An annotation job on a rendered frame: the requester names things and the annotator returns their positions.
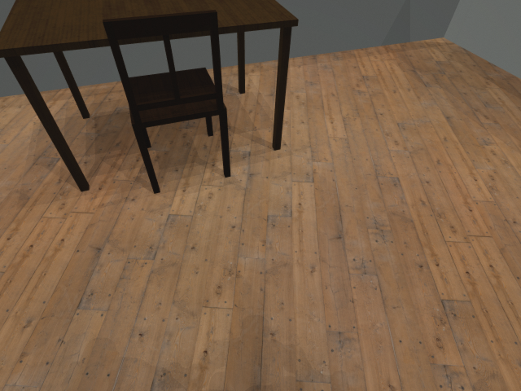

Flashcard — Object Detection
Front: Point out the chair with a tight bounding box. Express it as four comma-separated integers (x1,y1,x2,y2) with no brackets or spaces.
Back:
103,10,230,194

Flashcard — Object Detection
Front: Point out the table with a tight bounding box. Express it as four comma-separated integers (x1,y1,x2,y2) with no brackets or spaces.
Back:
0,0,298,191

